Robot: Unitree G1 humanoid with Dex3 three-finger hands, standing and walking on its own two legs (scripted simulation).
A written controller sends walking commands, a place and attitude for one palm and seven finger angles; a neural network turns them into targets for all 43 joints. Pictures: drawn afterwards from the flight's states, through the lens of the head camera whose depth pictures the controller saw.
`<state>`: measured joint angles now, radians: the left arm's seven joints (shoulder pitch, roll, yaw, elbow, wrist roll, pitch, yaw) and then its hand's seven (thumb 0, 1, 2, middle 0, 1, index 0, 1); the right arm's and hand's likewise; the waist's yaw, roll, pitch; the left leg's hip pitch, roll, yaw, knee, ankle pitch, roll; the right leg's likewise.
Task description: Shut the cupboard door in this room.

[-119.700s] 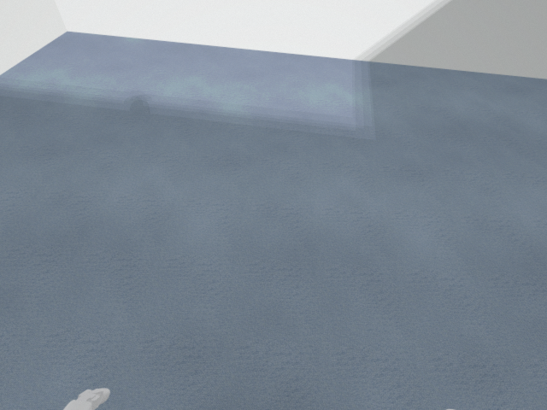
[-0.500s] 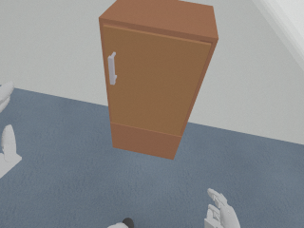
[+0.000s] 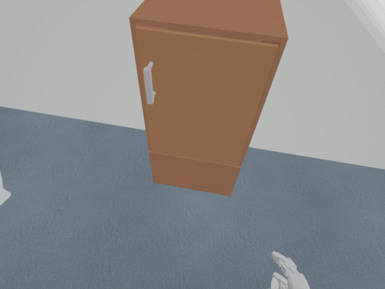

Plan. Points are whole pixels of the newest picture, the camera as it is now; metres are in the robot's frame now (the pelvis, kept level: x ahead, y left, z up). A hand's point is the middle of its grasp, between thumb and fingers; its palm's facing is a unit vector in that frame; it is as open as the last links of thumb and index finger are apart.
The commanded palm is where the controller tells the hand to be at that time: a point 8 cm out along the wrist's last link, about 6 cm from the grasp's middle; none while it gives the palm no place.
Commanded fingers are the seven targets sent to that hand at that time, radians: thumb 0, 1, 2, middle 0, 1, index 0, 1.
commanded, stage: let the arm hang, fingers relaxed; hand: left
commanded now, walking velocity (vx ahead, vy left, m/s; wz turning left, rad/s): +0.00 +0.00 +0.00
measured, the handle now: (150, 83) +0.75 +0.17 -0.01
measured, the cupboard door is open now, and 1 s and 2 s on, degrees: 0 0 0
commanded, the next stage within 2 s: look to check the result in 1.14 s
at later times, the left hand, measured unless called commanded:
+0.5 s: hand out of the picture +0.01 +0.20 -0.17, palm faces +0.12 -0.98 -0.19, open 6.9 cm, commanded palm none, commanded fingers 0.00 0.90 0.90 -0.20 -0.30 -0.20 -0.30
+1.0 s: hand out of the picture -0.05 +0.19 -0.17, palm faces +0.08 -0.98 -0.16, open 7.3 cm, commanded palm none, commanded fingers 0.00 0.90 0.90 -0.20 -0.30 -0.20 -0.30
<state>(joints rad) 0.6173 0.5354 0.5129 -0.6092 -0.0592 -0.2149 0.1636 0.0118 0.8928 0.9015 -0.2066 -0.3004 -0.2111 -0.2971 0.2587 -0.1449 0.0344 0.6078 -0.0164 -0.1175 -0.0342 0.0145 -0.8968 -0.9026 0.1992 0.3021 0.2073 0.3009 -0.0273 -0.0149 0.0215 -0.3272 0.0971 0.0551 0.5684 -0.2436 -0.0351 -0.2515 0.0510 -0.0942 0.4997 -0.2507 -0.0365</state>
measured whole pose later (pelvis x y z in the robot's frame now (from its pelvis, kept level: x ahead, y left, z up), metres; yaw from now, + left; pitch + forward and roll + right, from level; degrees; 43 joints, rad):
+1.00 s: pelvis -0.03 +0.03 +0.01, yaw +2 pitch -2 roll +0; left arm 0.31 0.12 0.02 1.13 0.01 0.01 0.02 0.00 0.91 0.90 -0.19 -0.30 -0.20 -0.29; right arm 0.35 -0.11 0.00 1.12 -0.03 0.02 -0.02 0.01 -0.91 -0.90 0.19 0.30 0.20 0.30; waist -0.01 0.00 0.02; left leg -0.22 0.02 0.07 0.42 -0.17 0.01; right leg -0.22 -0.03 -0.09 0.43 -0.19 -0.01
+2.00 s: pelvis +0.00 +0.03 +0.01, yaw +2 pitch -2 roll +0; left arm 0.28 0.13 0.02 1.14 0.01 0.00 0.03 0.00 0.91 0.90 -0.19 -0.30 -0.20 -0.29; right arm 0.30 -0.12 0.00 1.13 -0.02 0.01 -0.03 0.01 -0.91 -0.90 0.19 0.30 0.20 0.30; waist -0.01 0.01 0.03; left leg -0.17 0.03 0.07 0.39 -0.20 0.00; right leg -0.17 -0.02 -0.09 0.41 -0.22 -0.02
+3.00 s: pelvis +0.01 +0.02 +0.01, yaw +2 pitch -1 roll +0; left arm 0.31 0.13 0.01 1.15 0.01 -0.01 0.03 0.00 0.91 0.90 -0.19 -0.30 -0.20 -0.29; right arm 0.31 -0.12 0.00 1.14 -0.02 0.01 -0.03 0.01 -0.90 -0.90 0.19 0.30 0.20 0.30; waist 0.00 0.00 0.04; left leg -0.16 0.04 0.06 0.38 -0.20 -0.01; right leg -0.14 -0.01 -0.10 0.38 -0.22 -0.03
